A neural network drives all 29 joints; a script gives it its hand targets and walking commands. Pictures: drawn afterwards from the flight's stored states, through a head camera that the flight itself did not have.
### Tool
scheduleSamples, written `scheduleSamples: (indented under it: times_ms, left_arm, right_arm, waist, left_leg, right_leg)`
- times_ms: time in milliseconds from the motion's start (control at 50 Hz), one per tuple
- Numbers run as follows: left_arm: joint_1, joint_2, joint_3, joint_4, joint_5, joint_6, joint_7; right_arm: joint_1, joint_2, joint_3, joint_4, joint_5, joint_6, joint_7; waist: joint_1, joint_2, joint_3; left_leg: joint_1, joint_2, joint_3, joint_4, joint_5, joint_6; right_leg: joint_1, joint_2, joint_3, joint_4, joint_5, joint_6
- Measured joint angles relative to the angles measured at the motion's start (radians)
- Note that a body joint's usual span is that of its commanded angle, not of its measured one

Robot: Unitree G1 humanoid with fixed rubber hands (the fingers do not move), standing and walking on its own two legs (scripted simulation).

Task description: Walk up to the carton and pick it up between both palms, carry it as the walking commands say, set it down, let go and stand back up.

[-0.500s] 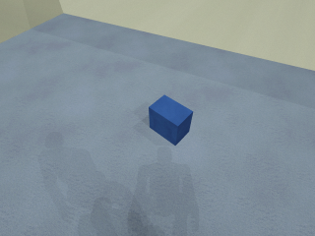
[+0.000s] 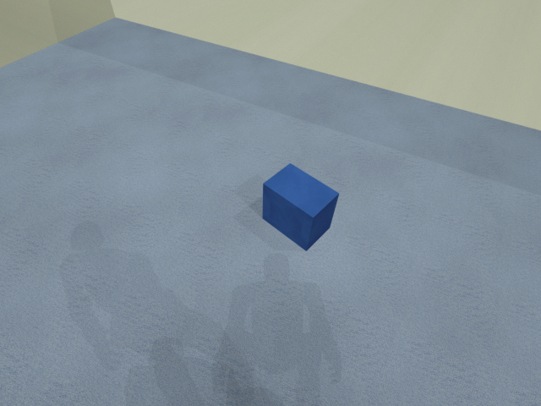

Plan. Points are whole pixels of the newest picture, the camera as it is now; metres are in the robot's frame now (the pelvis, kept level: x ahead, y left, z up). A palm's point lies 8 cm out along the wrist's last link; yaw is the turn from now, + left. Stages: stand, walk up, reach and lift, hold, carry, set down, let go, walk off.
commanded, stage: walk up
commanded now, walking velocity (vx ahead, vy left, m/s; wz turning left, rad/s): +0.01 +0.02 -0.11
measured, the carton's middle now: (298, 206) +1.00 -0.15 -0.65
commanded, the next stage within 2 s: none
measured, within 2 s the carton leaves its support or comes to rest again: neither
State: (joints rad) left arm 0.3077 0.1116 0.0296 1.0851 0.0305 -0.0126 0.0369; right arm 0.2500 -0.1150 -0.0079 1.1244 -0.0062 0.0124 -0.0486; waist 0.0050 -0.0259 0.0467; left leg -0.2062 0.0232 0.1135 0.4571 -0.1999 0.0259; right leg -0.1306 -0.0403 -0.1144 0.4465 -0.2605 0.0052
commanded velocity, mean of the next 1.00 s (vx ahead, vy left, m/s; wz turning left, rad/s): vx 0.01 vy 0.02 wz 0.02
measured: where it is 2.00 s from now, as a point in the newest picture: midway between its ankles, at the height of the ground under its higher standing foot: outside the picture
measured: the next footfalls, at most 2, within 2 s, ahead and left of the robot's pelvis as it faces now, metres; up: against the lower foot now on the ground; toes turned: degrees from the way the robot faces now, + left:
none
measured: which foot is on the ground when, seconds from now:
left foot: down 0.00-1.00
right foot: down 0.00-1.00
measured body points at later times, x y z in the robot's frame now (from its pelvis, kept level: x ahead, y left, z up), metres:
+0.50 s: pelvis -0.01 +0.01 +0.00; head +0.00 +0.02 +0.45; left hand +0.02 +0.23 -0.16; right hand +0.05 -0.21 -0.15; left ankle +0.03 +0.10 -0.74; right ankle -0.01 -0.12 -0.74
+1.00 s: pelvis -0.01 +0.00 -0.01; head +0.02 +0.00 +0.44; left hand +0.03 +0.22 -0.15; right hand +0.03 -0.23 -0.16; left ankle +0.03 +0.10 -0.74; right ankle -0.01 -0.12 -0.74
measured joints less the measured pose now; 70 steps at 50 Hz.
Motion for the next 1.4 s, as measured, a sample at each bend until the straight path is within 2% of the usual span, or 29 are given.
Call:
scheduleSamples:
  times_ms: [160, 260, 320, 380, 440, 640, 780, 820, 860, 980, 1120, 1180, 1260, 1360, 1400]
  left_arm:
    - [0.016, 0.024, 0.013, -0.042, -0.006, 0.015, -0.017]
    - [0.043, 0.019, 0.01, -0.062, -0.001, 0.005, -0.021]
    - [0.062, 0.011, 0.008, -0.122, -0.001, 0.003, -0.007]
    - [0.058, 0.008, 0.001, -0.166, -0.002, 0.0, -0.003]
    - [0.038, 0.006, -0.009, -0.192, -0.002, 0.003, -0.006]
    - [-0.015, 0.038, 0.007, -0.164, 0.0, 0.009, -0.017]
    - [0.001, 0.04, 0.024, -0.112, -0.008, 0.002, -0.026]
    - [0.032, 0.036, 0.022, -0.176, -0.002, 0.014, -0.024]
    - [0.041, 0.031, 0.011, -0.188, -0.003, -0.008, -0.018]
    - [0.032, 0.02, -0.008, -0.247, -0.005, 0.008, -0.015]
    - [-0.035, 0.029, -0.011, -0.228, -0.005, 0.017, -0.013]
    - [-0.046, 0.032, 0.004, -0.194, -0.005, 0.016, -0.023]
    - [-0.043, 0.035, 0.02, -0.158, -0.005, 0.017, -0.03]
    - [-0.003, 0.034, 0.028, -0.139, -0.007, 0.011, -0.029]
    - [0.019, 0.034, 0.021, -0.175, -0.009, 0.004, -0.02]
  right_arm:
    - [0.03, 0.025, -0.056, -0.075, 0.001, -0.001, 0.012]
    - [0.05, 0.009, -0.075, -0.099, 0.006, 0.005, 0.022]
    - [0.047, -0.015, -0.057, -0.1, 0.007, -0.001, 0.033]
    - [0.014, -0.021, -0.036, -0.09, -0.004, -0.003, 0.031]
    - [-0.016, -0.031, -0.031, -0.106, -0.013, 0.003, 0.022]
    - [-0.032, -0.006, -0.035, -0.155, -0.002, -0.006, 0.022]
    - [0.022, -0.015, -0.067, -0.139, 0.008, -0.002, 0.038]
    - [0.039, -0.026, -0.065, -0.138, 0.012, 0.001, 0.041]
    - [0.035, -0.04, -0.058, -0.123, 0.003, 0.004, 0.039]
    - [-0.002, -0.049, -0.038, -0.131, -0.008, 0.005, 0.041]
    - [-0.03, -0.037, -0.025, -0.157, -0.013, 0.006, 0.032]
    - [-0.026, -0.022, -0.041, -0.166, -0.009, 0.009, 0.028]
    - [0.007, -0.01, -0.053, -0.163, 0.003, 0.005, 0.033]
    - [0.051, -0.034, -0.067, -0.133, 0.011, 0.008, 0.046]
    - [0.049, -0.05, -0.06, -0.127, 0.009, 0.008, 0.047]
  waist:
    - [-0.007, -0.023, -0.004]
    - [-0.001, 0.014, -0.003]
    - [0.009, 0.04, 0.02]
    - [0.02, 0.034, 0.037]
    - [0.021, 0.026, 0.032]
    - [0.005, 0.006, -0.032]
    - [-0.002, -0.005, -0.028]
    - [0.001, 0.008, -0.004]
    - [0.018, 0.022, 0.018]
    - [0.007, 0.039, 0.051]
    - [-0.009, 0.038, 0.017]
    - [-0.009, 0.027, -0.015]
    - [-0.015, 0.008, -0.039]
    - [-0.009, 0.012, -0.03]
    - [0.008, 0.023, 0.002]
  left_leg:
    - [-0.061, -0.026, 0.023, 0.008, 0.012, 0.02]
    - [-0.109, -0.015, -0.004, 0.044, -0.006, 0.007]
    - [-0.121, 0.001, -0.021, 0.096, -0.016, -0.02]
    - [-0.093, -0.006, -0.017, 0.093, -0.025, 0.01]
    - [-0.071, -0.009, 0.0, 0.073, -0.022, 0.018]
    - [-0.024, -0.017, 0.038, -0.001, 0.004, 0.025]
    - [-0.062, -0.028, 0.021, -0.021, 0.026, 0.019]
    - [-0.077, -0.021, 0.003, 0.009, 0.015, 0.012]
    - [-0.087, -0.007, 0.003, 0.05, -0.008, 0.003]
    - [-0.076, 0.003, 0.005, 0.086, -0.03, 0.004]
    - [-0.045, 0.001, 0.023, 0.063, -0.022, 0.008]
    - [-0.041, 0.005, 0.045, 0.048, -0.021, 0.011]
    - [-0.046, -0.004, 0.038, 0.008, 0.005, 0.011]
    - [-0.082, -0.01, -0.001, 0.022, 0.007, 0.005]
    - [-0.099, 0.0, -0.01, 0.073, -0.018, -0.001]
  right_leg:
    - [-0.107, -0.029, 0.028, 0.098, -0.032, -0.01]
    - [-0.121, -0.019, 0.001, 0.081, -0.022, -0.006]
    - [-0.103, -0.011, -0.025, 0.087, -0.029, -0.002]
    - [-0.079, -0.018, -0.022, 0.09, -0.035, 0.007]
    - [-0.069, -0.02, -0.006, 0.081, -0.027, 0.012]
    - [-0.056, -0.024, 0.031, 0.047, -0.007, 0.016]
    - [-0.101, -0.035, 0.013, 0.063, -0.016, 0.006]
    - [-0.096, -0.029, -0.005, 0.066, -0.021, 0.003]
    - [-0.096, -0.019, -0.004, 0.08, -0.028, 0.001]
    - [-0.081, -0.012, 0.0, 0.101, -0.041, 0.0]
    - [-0.063, -0.013, 0.018, 0.09, -0.031, 0.005]
    - [-0.076, -0.009, 0.039, 0.09, -0.027, 0.004]
    - [-0.084, -0.014, 0.031, 0.067, -0.015, 0.001]
    - [-0.09, -0.019, -0.009, 0.058, -0.019, -0.002]
    - [-0.09, -0.013, -0.017, 0.076, -0.028, -0.001]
